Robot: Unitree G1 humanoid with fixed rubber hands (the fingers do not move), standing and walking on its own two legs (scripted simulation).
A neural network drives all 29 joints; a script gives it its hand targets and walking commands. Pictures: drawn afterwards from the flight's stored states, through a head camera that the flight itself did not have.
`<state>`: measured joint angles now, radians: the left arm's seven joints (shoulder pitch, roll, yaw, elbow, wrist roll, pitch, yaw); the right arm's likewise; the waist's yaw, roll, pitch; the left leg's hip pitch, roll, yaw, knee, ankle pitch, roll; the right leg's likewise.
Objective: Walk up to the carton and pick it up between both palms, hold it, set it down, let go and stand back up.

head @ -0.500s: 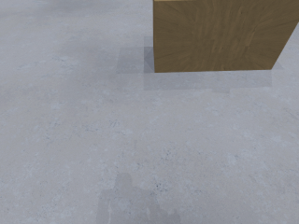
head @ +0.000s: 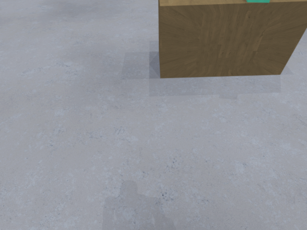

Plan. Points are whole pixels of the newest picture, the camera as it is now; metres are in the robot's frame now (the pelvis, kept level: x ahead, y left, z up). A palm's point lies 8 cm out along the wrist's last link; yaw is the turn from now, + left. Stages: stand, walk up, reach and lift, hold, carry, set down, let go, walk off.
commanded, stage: stand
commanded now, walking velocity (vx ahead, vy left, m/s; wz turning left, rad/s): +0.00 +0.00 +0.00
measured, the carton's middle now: out of the picture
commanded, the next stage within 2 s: walk up in 0.96 s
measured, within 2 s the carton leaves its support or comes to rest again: neither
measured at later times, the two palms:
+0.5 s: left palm out of the picture -0.04 +0.19 -0.15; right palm out of the picture -0.04 -0.19 -0.15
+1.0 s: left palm out of the picture -0.04 +0.18 -0.15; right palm out of the picture -0.03 -0.19 -0.15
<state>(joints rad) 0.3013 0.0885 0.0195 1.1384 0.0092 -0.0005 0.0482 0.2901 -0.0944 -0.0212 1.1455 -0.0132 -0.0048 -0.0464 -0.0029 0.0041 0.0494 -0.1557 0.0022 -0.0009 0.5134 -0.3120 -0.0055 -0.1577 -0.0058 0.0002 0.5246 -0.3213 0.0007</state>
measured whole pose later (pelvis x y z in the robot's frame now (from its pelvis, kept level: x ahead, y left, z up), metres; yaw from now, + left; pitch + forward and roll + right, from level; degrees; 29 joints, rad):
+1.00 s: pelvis +0.00 +0.00 +0.00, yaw +0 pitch -2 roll +0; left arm 0.32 0.06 0.00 1.18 0.01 -0.01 0.05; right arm 0.30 -0.08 0.00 1.19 -0.01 -0.01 -0.05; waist -0.01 0.00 0.05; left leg -0.14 0.00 0.00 0.47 -0.29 -0.01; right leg -0.14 -0.01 0.00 0.47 -0.29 0.00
